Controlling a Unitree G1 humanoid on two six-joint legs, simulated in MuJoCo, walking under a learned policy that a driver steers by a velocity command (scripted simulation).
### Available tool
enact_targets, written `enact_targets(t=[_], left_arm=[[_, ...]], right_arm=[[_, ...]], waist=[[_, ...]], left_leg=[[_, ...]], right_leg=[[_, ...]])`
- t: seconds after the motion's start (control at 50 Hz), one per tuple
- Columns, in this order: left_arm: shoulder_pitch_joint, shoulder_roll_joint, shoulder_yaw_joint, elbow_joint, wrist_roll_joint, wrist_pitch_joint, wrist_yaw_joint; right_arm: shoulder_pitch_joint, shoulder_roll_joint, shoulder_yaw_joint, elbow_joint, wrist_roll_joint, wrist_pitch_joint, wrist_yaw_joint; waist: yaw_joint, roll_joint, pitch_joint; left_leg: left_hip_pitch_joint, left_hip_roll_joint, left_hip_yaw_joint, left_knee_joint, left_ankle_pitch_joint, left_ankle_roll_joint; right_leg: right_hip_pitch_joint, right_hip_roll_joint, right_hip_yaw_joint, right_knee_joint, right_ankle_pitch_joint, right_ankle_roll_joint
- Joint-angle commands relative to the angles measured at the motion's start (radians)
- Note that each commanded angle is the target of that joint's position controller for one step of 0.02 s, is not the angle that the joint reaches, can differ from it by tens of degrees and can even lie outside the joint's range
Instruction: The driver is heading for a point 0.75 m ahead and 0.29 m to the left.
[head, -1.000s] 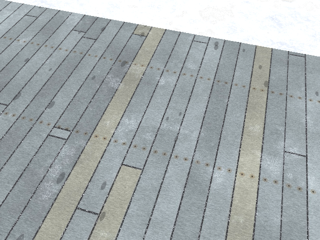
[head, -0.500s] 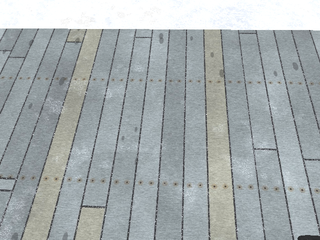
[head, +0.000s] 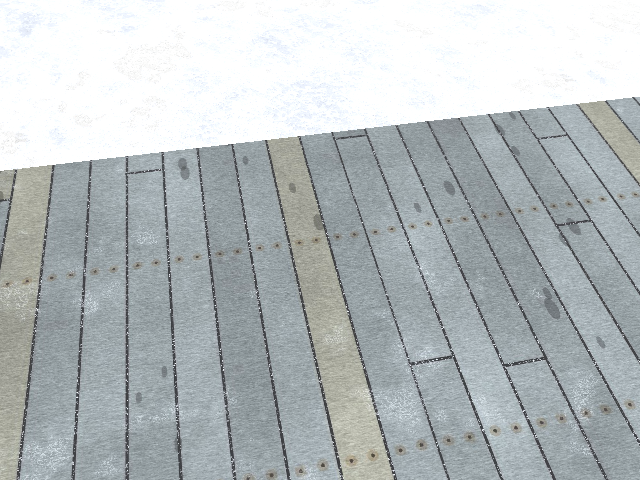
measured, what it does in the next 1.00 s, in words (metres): walks ahead, turning left: right foot, then left foot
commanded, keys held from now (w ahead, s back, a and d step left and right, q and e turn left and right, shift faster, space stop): w+q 0.96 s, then w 0.04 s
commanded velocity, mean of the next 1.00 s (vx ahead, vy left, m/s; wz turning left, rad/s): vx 0.47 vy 0.00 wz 0.49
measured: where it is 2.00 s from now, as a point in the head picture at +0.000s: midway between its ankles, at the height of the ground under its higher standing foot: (180, 385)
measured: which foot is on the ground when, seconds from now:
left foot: down 0.00-0.06, up 0.08-0.48, down 0.50-1.00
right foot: up 0.00-0.04, down 0.06-0.52, up 0.54-0.98, down 1.00-1.00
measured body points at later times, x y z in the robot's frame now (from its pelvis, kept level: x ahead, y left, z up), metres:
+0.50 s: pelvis +0.21 +0.05 -0.03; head +0.25 +0.06 +0.41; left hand +0.12 +0.33 -0.16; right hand +0.50 -0.12 -0.10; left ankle +0.31 +0.17 -0.75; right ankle +0.04 -0.14 -0.74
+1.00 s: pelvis +0.48 +0.13 -0.02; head +0.50 +0.15 +0.43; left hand +0.55 +0.46 -0.08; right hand +0.67 -0.10 -0.13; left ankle +0.31 +0.17 -0.75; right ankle +0.65 +0.09 -0.75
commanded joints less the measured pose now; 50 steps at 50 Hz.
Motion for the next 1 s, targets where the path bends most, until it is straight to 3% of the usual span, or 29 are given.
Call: enact_targets(t=[0.02,0.04,0.06,0.08,0.1,0.12,0.14,0.18,0.26,0.34,0.42,0.46,0.48,0.5,0.52,0.54,0.56,0.58,0.6,0.62,0.64,0.7,0.74,0.76,0.82,0.88,0.94,0.98,1.0], left_arm=[[0.008,0.075,0.028,-0.057,-0.011,-0.042,-0.002],[0.044,0.088,0.035,-0.05,-0.007,-0.043,0.004],[0.135,0.113,0.044,-0.039,-0.002,-0.042,0.015],[0.251,0.176,0.057,-0.024,0.019,-0.037,0.03],[0.284,0.256,0.084,0.009,0.027,-0.03,0.02],[0.248,0.187,0.066,0.004,0.015,-0.04,0.019],[0.212,0.131,0.049,0.004,0.004,-0.048,0.019],[0.153,0.096,0.037,0.008,0.004,-0.055,0.019],[0.129,0.097,0.041,0.029,0.021,-0.065,0.018],[0.149,0.139,0.052,0.064,0.007,-0.06,0.024],[0.18,0.18,0.064,0.1,-0.014,-0.046,0.022],[0.175,0.22,0.074,0.103,-0.018,-0.035,0.027],[0.167,0.226,0.074,0.101,-0.02,-0.026,0.031],[0.183,0.209,0.065,0.094,-0.017,-0.027,0.035],[0.239,0.101,0.031,0.056,0.021,-0.036,0.032],[0.271,0.065,0.002,0.015,0.015,-0.071,0.019],[0.137,0.172,0.03,-0.003,-0.025,-0.091,0.008],[0.087,0.169,0.026,-0.023,-0.038,-0.102,0.005],[0.076,0.151,0.021,-0.014,-0.009,-0.109,0.016],[0.091,0.153,0.028,-0.01,0.01,-0.102,0.023],[0.11,0.161,0.031,-0.006,0.009,-0.089,0.022],[0.111,0.129,0.026,0.002,0.03,-0.058,0.025],[0.044,0.104,0.019,-0.016,0.036,-0.051,0.029],[0.009,0.093,0.011,-0.031,0.029,-0.054,0.026],[-0.124,0.075,0.0,-0.055,0.021,-0.069,0.012],[-0.188,0.094,0.005,-0.075,0.005,-0.082,-0.006],[-0.162,0.131,0.023,-0.076,-0.002,-0.092,-0.014],[-0.042,0.155,0.042,-0.045,0.002,-0.1,-0.009],[0.078,0.188,0.054,-0.034,0.02,-0.105,-0.001]], right_arm=[[-0.058,-0.181,-0.042,-0.077,0.014,-0.009,-0.001],[-0.053,-0.154,-0.034,-0.079,0.013,-0.011,0.0],[-0.082,-0.096,-0.017,-0.091,0.007,-0.018,0.002],[-0.105,0.002,0.01,-0.121,-0.002,-0.031,0.006],[-0.123,-0.053,-0.001,-0.172,0.02,-0.045,-0.001],[-0.116,-0.131,-0.025,-0.158,0.025,-0.048,-0.004],[-0.092,-0.141,-0.033,-0.137,0.023,-0.044,0.001],[-0.084,-0.113,-0.032,-0.122,0.011,-0.036,0.008],[-0.122,-0.057,-0.016,-0.142,0.006,-0.029,0.026],[-0.238,-0.023,0.005,-0.191,0.002,-0.029,0.049],[-0.3,-0.055,-0.003,-0.234,0.006,-0.025,0.071],[-0.235,-0.098,-0.026,-0.236,0.003,-0.018,0.071],[-0.105,-0.139,-0.051,-0.207,0.006,-0.013,0.067],[0.053,-0.196,-0.083,-0.171,0.01,-0.002,0.05],[0.13,-0.293,-0.103,-0.157,0.013,0.007,0.027],[0.108,-0.327,-0.094,-0.195,0.01,-0.011,0.035],[0.103,-0.235,-0.07,-0.191,0.002,-0.021,0.042],[0.065,-0.207,-0.06,-0.178,0.001,-0.03,0.042],[0.006,-0.191,-0.052,-0.185,0.002,-0.036,0.04],[-0.058,-0.167,-0.044,-0.197,-0.01,-0.034,0.037],[-0.095,-0.164,-0.041,-0.213,-0.025,-0.036,0.035],[-0.096,-0.147,-0.038,-0.196,-0.009,-0.048,0.025],[-0.076,-0.162,-0.041,-0.18,-0.009,-0.045,0.011],[-0.064,-0.181,-0.045,-0.173,-0.011,-0.044,0.006],[-0.02,-0.178,-0.046,-0.15,0.003,-0.034,-0.004],[0.032,-0.186,-0.05,-0.124,0.012,-0.026,-0.009],[0.034,-0.179,-0.051,-0.117,0.009,-0.016,-0.012],[0.021,-0.142,-0.04,-0.121,0.005,-0.011,-0.01],[0.025,-0.087,-0.019,-0.128,-0.004,-0.015,-0.006]], waist=[[0.075,0.164,-0.024],[0.098,0.147,-0.044],[0.148,0.118,-0.082],[0.189,-0.066,-0.138],[0.182,-0.248,-0.081],[0.17,-0.187,-0.001],[0.146,-0.178,0.049],[0.115,-0.137,0.088],[0.102,-0.091,0.084],[0.135,-0.077,0.11],[0.131,-0.062,0.12],[0.072,-0.099,0.041],[-0.008,-0.092,-0.037],[-0.087,-0.062,-0.125],[-0.059,0.172,-0.221],[-0.009,0.269,-0.422],[-0.069,0.122,-0.347],[-0.045,0.107,-0.193],[0.0,0.013,-0.108],[0.049,0.015,-0.073],[0.08,0.053,-0.062],[0.094,0.042,-0.023],[0.077,0.028,-0.005],[0.068,0.074,0.007],[0.012,0.069,0.025],[-0.011,0.08,0.025],[0.017,0.119,0.012],[0.083,0.132,-0.033],[0.139,0.098,-0.141]], left_leg=[[-0.062,0.155,-0.234,-0.139,-0.107,0.188],[-0.12,0.134,-0.233,-0.106,-0.128,0.157],[-0.233,0.087,-0.201,-0.006,-0.196,0.106],[-0.422,-0.02,-0.073,0.275,-0.28,0.037],[-0.572,-0.011,0.002,0.46,-0.379,0.029],[-0.634,0.044,-0.038,0.604,-0.335,0.03],[-0.673,0.051,-0.048,0.659,-0.257,0.034],[-0.683,0.079,-0.054,0.686,-0.126,0.025],[-0.599,0.09,-0.006,0.619,0.062,-0.01],[-0.47,0.086,0.069,0.374,0.21,0.0],[-0.414,0.05,0.127,0.257,0.144,0.067],[-0.267,-0.016,0.18,0.25,0.057,0.115],[-0.091,-0.066,0.206,0.217,0.064,0.146],[0.182,-0.086,0.172,0.195,0.093,0.183],[0.516,0.146,-0.216,0.17,0.048,0.285],[0.672,0.347,-0.791,-0.039,-0.186,0.46],[0.624,0.315,-0.711,-0.106,-0.248,0.382],[0.479,0.28,-0.566,-0.113,-0.2,0.339],[0.317,0.231,-0.441,-0.093,0.002,0.305],[0.197,0.201,-0.376,-0.117,0.056,0.298],[0.098,0.184,-0.361,-0.143,0.103,0.305],[-0.024,0.136,-0.246,-0.175,0.238,0.304],[-0.03,0.116,-0.221,-0.194,0.192,0.29],[-0.045,0.122,-0.222,-0.187,0.2,0.292],[-0.06,0.077,-0.188,-0.162,0.122,0.241],[-0.006,0.105,-0.258,-0.115,0.077,0.233],[0.073,0.134,-0.35,-0.026,0.074,0.21],[0.08,0.097,-0.335,0.073,0.159,0.172],[0.019,0.05,-0.279,0.274,0.141,0.138]], right_leg=[[0.199,0.037,-0.057,-0.25,0.173,-0.025],[0.311,0.01,-0.038,-0.266,0.193,-0.038],[0.468,-0.081,0.033,-0.267,0.156,-0.062],[0.632,-0.28,0.265,-0.32,0.001,-0.13],[0.545,-0.433,0.516,-0.42,-0.226,-0.246],[0.504,-0.412,0.516,-0.441,-0.328,-0.264],[0.491,-0.362,0.437,-0.451,-0.286,-0.231],[0.447,-0.321,0.281,-0.479,-0.049,-0.197],[0.36,-0.261,0.029,-0.506,0.294,-0.183],[0.299,-0.245,-0.107,-0.509,0.35,-0.159],[0.395,-0.283,-0.169,-0.45,0.535,-0.135],[0.432,-0.288,-0.204,-0.289,0.907,-0.113],[0.409,-0.265,-0.235,-0.109,1.031,-0.092],[0.263,-0.231,-0.253,0.124,0.959,-0.057],[-0.092,-0.136,-0.246,0.5,0.261,-0.004],[-0.314,0.034,-0.015,0.758,-0.271,0.02],[-0.413,-0.024,0.081,0.79,-0.187,0.003],[-0.441,-0.06,0.056,0.727,-0.102,-0.017],[-0.383,-0.103,0.052,0.638,-0.039,-0.022],[-0.326,-0.125,0.051,0.57,0.008,-0.017],[-0.256,-0.138,0.059,0.548,0.032,-0.012],[-0.214,-0.131,0.029,0.44,0.081,0.023],[-0.258,-0.116,0.023,0.342,0.208,0.046],[-0.253,-0.11,0.029,0.251,0.271,0.053],[-0.173,-0.056,0.014,0.012,0.419,0.059],[-0.131,-0.024,0.031,-0.091,0.434,0.049],[-0.069,-0.012,0.051,-0.147,0.318,0.018],[0.099,-0.007,0.012,-0.213,0.284,-0.03],[0.313,-0.115,0.098,-0.188,0.272,-0.088]])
